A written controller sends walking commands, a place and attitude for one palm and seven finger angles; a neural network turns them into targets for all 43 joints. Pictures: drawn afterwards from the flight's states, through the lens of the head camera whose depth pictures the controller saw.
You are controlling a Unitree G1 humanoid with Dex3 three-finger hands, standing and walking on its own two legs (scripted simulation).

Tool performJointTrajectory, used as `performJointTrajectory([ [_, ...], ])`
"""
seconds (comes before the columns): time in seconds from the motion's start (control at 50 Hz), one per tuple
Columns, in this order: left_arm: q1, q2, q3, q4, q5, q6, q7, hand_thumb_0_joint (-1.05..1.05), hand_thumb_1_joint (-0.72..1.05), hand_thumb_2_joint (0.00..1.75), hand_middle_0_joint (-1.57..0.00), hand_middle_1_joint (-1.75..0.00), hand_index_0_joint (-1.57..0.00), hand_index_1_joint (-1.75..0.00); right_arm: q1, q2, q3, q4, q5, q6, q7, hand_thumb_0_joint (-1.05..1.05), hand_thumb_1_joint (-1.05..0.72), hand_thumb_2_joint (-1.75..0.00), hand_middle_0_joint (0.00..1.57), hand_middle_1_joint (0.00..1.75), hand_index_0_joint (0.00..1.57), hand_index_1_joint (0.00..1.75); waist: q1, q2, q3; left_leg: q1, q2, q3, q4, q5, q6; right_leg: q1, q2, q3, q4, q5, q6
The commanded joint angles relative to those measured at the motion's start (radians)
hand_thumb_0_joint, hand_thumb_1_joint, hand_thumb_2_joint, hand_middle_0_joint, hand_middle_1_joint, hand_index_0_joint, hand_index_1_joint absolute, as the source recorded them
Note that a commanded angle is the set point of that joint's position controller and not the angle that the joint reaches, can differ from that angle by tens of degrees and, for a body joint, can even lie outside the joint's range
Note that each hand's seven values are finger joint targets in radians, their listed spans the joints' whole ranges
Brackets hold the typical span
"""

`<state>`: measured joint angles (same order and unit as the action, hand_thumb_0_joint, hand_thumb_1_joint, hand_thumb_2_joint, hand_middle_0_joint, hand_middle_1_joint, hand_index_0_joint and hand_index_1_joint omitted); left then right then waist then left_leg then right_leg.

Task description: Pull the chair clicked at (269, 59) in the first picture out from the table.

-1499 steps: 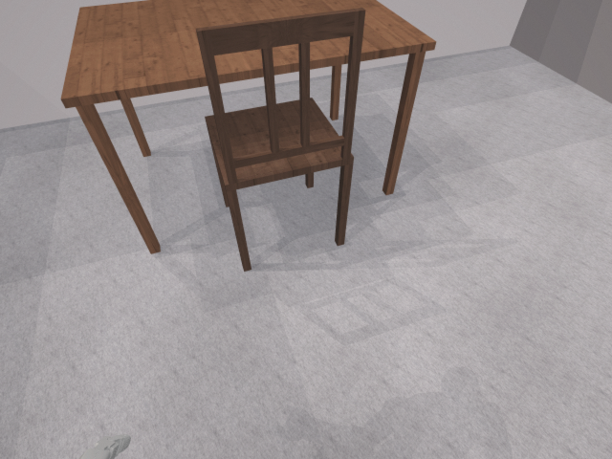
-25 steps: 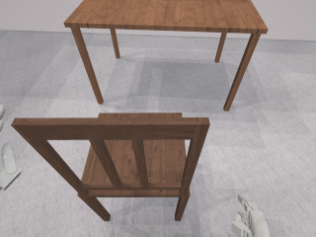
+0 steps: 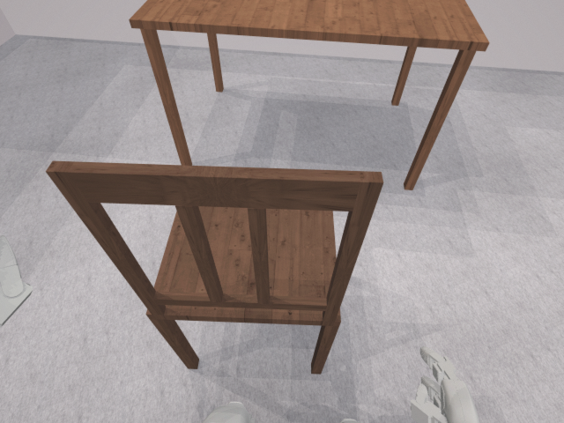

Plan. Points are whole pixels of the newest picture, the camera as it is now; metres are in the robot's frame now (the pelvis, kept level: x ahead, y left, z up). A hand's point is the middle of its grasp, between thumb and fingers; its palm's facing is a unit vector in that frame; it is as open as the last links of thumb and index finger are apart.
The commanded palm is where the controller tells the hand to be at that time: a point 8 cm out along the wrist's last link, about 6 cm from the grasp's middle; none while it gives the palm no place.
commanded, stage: step back with the hand held close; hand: left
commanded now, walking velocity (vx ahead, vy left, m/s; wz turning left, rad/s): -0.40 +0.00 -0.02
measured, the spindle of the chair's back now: (204, 258) +0.37 +0.17 -0.04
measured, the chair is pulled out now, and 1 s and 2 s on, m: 0.69 0.69 0.69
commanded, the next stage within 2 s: stop stepping back and stand still in 0.62 s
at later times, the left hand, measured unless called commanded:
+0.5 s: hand (36, 320) +0.17 +0.22 +0.20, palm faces +0.37 -0.79 -0.49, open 7.4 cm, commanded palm +0.11 +0.28 +0.20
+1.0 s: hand out of the picture +0.08 +0.22 +0.20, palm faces +0.36 -0.77 -0.53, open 7.4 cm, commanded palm +0.03 +0.26 +0.20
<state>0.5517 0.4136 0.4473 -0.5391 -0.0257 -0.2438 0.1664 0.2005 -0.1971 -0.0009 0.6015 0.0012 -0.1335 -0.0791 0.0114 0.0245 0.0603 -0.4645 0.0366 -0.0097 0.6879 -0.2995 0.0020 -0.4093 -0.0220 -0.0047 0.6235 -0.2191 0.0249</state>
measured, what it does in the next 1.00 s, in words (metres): walks backwards: right foot, then left foot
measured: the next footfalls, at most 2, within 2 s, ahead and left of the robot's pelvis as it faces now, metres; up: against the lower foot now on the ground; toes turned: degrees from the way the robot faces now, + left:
right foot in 0.32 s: +0.02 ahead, -0.14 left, +0.00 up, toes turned -1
left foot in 0.62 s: -0.03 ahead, +0.13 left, +0.00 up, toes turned +0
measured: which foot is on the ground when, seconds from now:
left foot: down 0.00-0.38, up 0.40-0.60, down 0.62-0.90, up 0.92-1.00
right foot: down 0.00-0.18, up 0.20-0.30, down 0.32-0.64, up 0.66-0.86, down 0.88-1.00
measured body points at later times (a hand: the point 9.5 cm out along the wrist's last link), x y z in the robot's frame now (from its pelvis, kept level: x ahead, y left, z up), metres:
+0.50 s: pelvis -0.04 -0.02 +0.02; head +0.00 -0.01 +0.46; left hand +0.14 +0.26 +0.22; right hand +0.13 -0.26 -0.08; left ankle -0.03 +0.11 -0.65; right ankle -0.02 -0.14 -0.72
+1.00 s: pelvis -0.13 -0.03 +0.02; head -0.12 -0.04 +0.47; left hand +0.06 +0.26 +0.22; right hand +0.01 -0.27 -0.08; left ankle -0.11 +0.11 -0.70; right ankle -0.11 -0.15 -0.72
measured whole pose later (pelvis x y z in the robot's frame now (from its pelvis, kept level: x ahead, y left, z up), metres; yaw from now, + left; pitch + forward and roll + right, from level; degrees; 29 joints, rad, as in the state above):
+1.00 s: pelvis -0.13 -0.03 +0.02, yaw -3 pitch -1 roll +0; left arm 0.59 0.45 0.45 -0.49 -0.05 -0.23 0.14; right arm 0.22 -0.18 0.00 0.67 0.02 -0.10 -0.04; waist -0.01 0.02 0.03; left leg -0.35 0.04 -0.02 0.76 -0.38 -0.01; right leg -0.26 -0.02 -0.07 0.50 -0.23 -0.01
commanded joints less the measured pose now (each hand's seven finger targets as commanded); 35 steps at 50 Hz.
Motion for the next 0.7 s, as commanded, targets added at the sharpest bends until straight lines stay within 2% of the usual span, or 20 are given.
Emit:
performJointTrajectory([
  [0.0, -0.038, 0.231, 0.168, -0.206, -0.016, -0.072, 0.034, 0.00, 0.90, 0.90, -0.20, -0.30, -0.20, -0.30, -0.066, -0.129, -0.061, -0.119, -0.008, -0.056, -0.010, 0.00, -0.90, -0.90, 0.20, 0.30, 0.20, 0.30, -0.013, -0.076, -0.125, 0.058, 0.011, -0.050, -0.047, -0.217, 0.012, -0.040, -0.160, 0.236, -0.275, -0.212, -0.117],
  [0.04, -0.040, 0.212, 0.153, -0.220, -0.015, -0.080, 0.037, 0.00, 0.90, 0.90, -0.20, -0.30, -0.20, -0.30, -0.064, -0.117, -0.061, -0.111, -0.011, -0.054, -0.003, 0.00, -0.90, -0.90, 0.20, 0.30, 0.20, 0.30, -0.019, -0.107, -0.183, 0.123, 0.002, -0.046, -0.010, -0.136, 0.008, -0.036, -0.190, 0.220, -0.264, -0.108, -0.127],
  [0.08, -0.026, 0.213, 0.166, -0.226, -0.016, -0.088, 0.036, 0.00, 0.90, 0.90, -0.20, -0.30, -0.20, -0.30, -0.075, -0.121, -0.065, -0.110, -0.011, -0.054, -0.004, 0.00, -0.90, -0.90, 0.20, 0.30, 0.20, 0.30, -0.017, -0.078, -0.204, 0.122, 0.035, -0.091, -0.107, -0.068, 0.022, 0.007, -0.142, 0.158, -0.194, -0.049, -0.097],
  [0.14, 0.013, 0.207, 0.187, -0.238, -0.022, -0.098, 0.030, 0.00, 0.90, 0.90, -0.20, -0.30, -0.20, -0.30, -0.110, -0.135, -0.069, -0.128, -0.002, -0.062, -0.013, 0.00, -0.90, -0.90, 0.20, 0.30, 0.20, 0.30, -0.009, 0.156, -0.210, -0.036, 0.193, -0.217, -0.340, -0.101, 0.074, 0.153, 0.003, 0.015, 0.071, -0.076, -0.021],
  [0.18, -0.003, 0.199, 0.199, -0.224, -0.017, -0.114, 0.020, 0.00, 0.90, 0.90, -0.20, -0.30, -0.20, -0.30, -0.100, -0.146, -0.078, -0.130, 0.004, -0.078, -0.016, 0.00, -0.90, -0.90, 0.20, 0.30, 0.20, 0.30, -0.018, 0.231, -0.177, -0.250, 0.289, -0.278, -0.474, -0.381, 0.127, 0.288, 0.050, 0.004, 0.265, -0.210, -0.007],
  [0.2, 0.008, 0.202, 0.205, -0.160, -0.015, -0.105, 0.023, 0.00, 0.90, 0.90, -0.20, -0.30, -0.20, -0.30, -0.105, -0.147, -0.080, -0.124, 0.011, -0.076, -0.019, 0.00, -0.90, -0.90, 0.20, 0.30, 0.20, 0.30, -0.021, 0.261, -0.135, -0.306, 0.294, -0.271, -0.470, -0.388, 0.145, 0.296, 0.048, 0.016, 0.296, -0.201, -0.007],
  [0.26, -0.011, 0.189, 0.170, -0.189, -0.024, -0.122, 0.003, 0.00, 0.90, 0.90, -0.20, -0.30, -0.20, -0.30, -0.072, -0.137, -0.079, -0.100, 0.005, -0.099, -0.001, 0.00, -0.90, -0.90, 0.20, 0.30, 0.20, 0.30, -0.004, 0.178, -0.127, -0.053, 0.227, -0.182, -0.285, -0.039, 0.114, 0.157, 0.013, -0.011, 0.060, -0.146, -0.020],
  [0.32, -0.013, 0.195, 0.155, -0.195, -0.029, -0.143, -0.014, 0.00, 0.90, 0.90, -0.20, -0.30, -0.20, -0.30, -0.073, -0.123, -0.066, -0.073, -0.011, -0.117, 0.010, 0.00, -0.90, -0.90, 0.20, 0.30, 0.20, 0.30, 0.002, 0.106, -0.129, 0.034, 0.162, -0.152, -0.152, 0.006, 0.074, 0.153, -0.034, 0.026, -0.201, 0.007, -0.038],
  [0.34, -0.036, 0.222, 0.169, -0.197, -0.019, -0.150, -0.012, 0.00, 0.90, 0.90, -0.20, -0.30, -0.20, -0.30, -0.075, -0.117, -0.064, -0.065, -0.015, -0.118, 0.014, 0.00, -0.90, -0.90, 0.20, 0.30, 0.20, 0.30, -0.005, 0.006, -0.122, 0.050, 0.089, -0.085, -0.044, -0.036, 0.035, 0.100, -0.105, 0.121, -0.274, 0.119, -0.068],
  [0.36, -0.056, 0.216, 0.135, -0.219, -0.027, -0.147, -0.012, 0.00, 0.90, 0.90, -0.20, -0.30, -0.20, -0.30, -0.060, -0.113, -0.079, -0.076, -0.003, -0.116, 0.018, 0.00, -0.90, -0.90, 0.20, 0.30, 0.20, 0.30, -0.014, -0.202, -0.189, 0.043, -0.047, 0.012, 0.154, -0.087, -0.026, 0.088, -0.258, 0.347, -0.324, 0.229, -0.142],
  [0.38, -0.054, 0.223, 0.124, -0.211, -0.033, -0.129, -0.001, 0.00, 0.90, 0.90, -0.20, -0.30, -0.20, -0.30, -0.089, -0.127, -0.101, -0.075, 0.003, -0.107, 0.025, 0.00, -0.90, -0.90, 0.20, 0.30, 0.20, 0.30, 0.007, -0.274, -0.192, 0.009, -0.071, -0.033, 0.406, -0.174, -0.027, 0.077, -0.393, 0.432, -0.365, 0.299, -0.227],
  [0.4, -0.037, 0.241, 0.142, -0.204, -0.030, -0.116, 0.009, 0.00, 0.90, 0.90, -0.20, -0.30, -0.20, -0.30, -0.100, -0.130, -0.101, -0.069, -0.001, -0.095, 0.023, 0.00, -0.90, -0.90, 0.20, 0.30, 0.20, 0.30, 0.003, -0.198, -0.212, -0.036, -0.064, -0.077, 0.557, -0.210, -0.025, 0.110, -0.414, 0.405, -0.347, 0.381, -0.274],
  [0.44, -0.010, 0.230, 0.172, -0.174, -0.018, -0.109, 0.013, 0.00, 0.90, 0.90, -0.20, -0.30, -0.20, -0.30, -0.118, -0.063, -0.058, -0.085, -0.007, -0.068, 0.005, 0.00, -0.90, -0.90, 0.20, 0.30, 0.20, 0.30, -0.019, -0.122, -0.193, -0.105, -0.030, -0.080, 0.542, -0.246, -0.033, 0.176, -0.349, 0.253, -0.242, 0.561, -0.247],
  [0.5, 0.017, 0.222, 0.182, -0.117, -0.013, -0.119, 0.023, 0.00, 0.90, 0.90, -0.20, -0.30, -0.20, -0.30, -0.176, -0.054, -0.029, -0.106, 0.000, -0.034, -0.015, 0.00, -0.90, -0.90, 0.20, 0.30, 0.20, 0.30, -0.011, -0.137, -0.147, -0.057, -0.009, -0.053, 0.083, -0.206, -0.022, 0.260, -0.215, 0.121, -0.136, 0.680, -0.150],
  [0.56, 0.056, 0.198, 0.169, -0.188, -0.021, -0.134, 0.020, 0.00, 0.90, 0.90, -0.20, -0.30, -0.20, -0.30, -0.086, -0.075, -0.051, -0.093, -0.004, -0.023, -0.022, 0.00, -0.90, -0.90, 0.20, 0.30, 0.20, 0.30, -0.027, -0.090, -0.227, 0.168, -0.013, 0.038, -0.382, 0.193, -0.015, 0.320, -0.148, 0.062, -0.036, 0.579, -0.075],
  [0.6, 0.055, 0.216, 0.175, -0.248, -0.023, -0.142, 0.017, 0.00, 0.90, 0.90, -0.20, -0.30, -0.20, -0.30, -0.088, -0.115, -0.106, -0.094, 0.000, -0.034, -0.013, 0.00, -0.90, -0.90, 0.20, 0.30, 0.20, 0.30, -0.028, 0.144, -0.251, 0.404, 0.273, -0.180, -0.305, 0.843, 0.092, 0.036, -0.042, 0.005, 0.142, 0.014, -0.003],
  [0.62, 0.078, 0.192, 0.157, -0.267, -0.032, -0.151, 0.004, 0.00, 0.90, 0.90, -0.20, -0.30, -0.20, -0.30, -0.049, -0.112, -0.111, -0.097, -0.002, -0.051, 0.006, 0.00, -0.90, -0.90, 0.20, 0.30, 0.20, 0.30, -0.019, 0.177, -0.280, 0.489, 0.336, -0.175, -0.252, 1.045, 0.143, -0.066, -0.003, 0.033, 0.268, -0.251, -0.010],
  [0.64, 0.092, 0.186, 0.161, -0.231, -0.024, -0.151, -0.001, 0.00, 0.90, 0.90, -0.20, -0.30, -0.20, -0.30, -0.066, -0.109, -0.120, -0.080, -0.005, -0.070, 0.015, 0.00, -0.90, -0.90, 0.20, 0.30, 0.20, 0.30, -0.011, 0.161, -0.248, 0.484, 0.335, -0.141, -0.240, 1.113, 0.155, -0.115, 0.021, 0.027, 0.339, -0.300, -0.016],
  [0.66, 0.084, 0.223, 0.187, -0.298, -0.032, -0.151, -0.005, 0.00, 0.90, 0.90, -0.20, -0.30, -0.20, -0.30, -0.089, -0.109, -0.103, -0.082, -0.026, -0.091, 0.016, 0.00, -0.90, -0.90, 0.20, 0.30, 0.20, 0.30, -0.011, 0.307, -0.261, 0.356, 0.357, -0.192, -0.262, 1.022, 0.175, -0.075, -0.011, 0.051, 0.383, -0.336, -0.002],
  [0.68, 0.047, 0.231, 0.197, -0.341, -0.036, -0.142, 0.001, 0.00, 0.90, 0.90, -0.20, -0.30, -0.20, -0.30, -0.083, -0.111, -0.099, -0.070, -0.027, -0.095, 0.019, 0.00, -0.90, -0.90, 0.20, 0.30, 0.20, 0.30, -0.023, 0.291, -0.240, 0.338, 0.334, -0.155, -0.255, 1.027, 0.163, -0.050, -0.006, 0.049, 0.356, -0.298, 0.000],
])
